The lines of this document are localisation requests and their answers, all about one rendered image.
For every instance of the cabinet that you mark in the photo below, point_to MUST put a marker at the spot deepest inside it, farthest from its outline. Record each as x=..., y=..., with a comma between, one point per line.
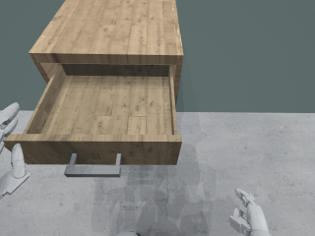
x=143, y=32

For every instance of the robot left hand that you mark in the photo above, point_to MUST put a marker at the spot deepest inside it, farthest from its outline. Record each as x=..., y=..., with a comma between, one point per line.
x=12, y=179

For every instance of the handle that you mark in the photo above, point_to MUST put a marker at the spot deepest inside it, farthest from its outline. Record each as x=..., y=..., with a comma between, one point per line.
x=93, y=171

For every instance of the drawer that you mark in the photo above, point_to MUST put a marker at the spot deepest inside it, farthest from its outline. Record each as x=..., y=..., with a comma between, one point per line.
x=97, y=110

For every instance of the robot right hand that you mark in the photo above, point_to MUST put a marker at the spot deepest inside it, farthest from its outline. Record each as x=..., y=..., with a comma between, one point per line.
x=248, y=220

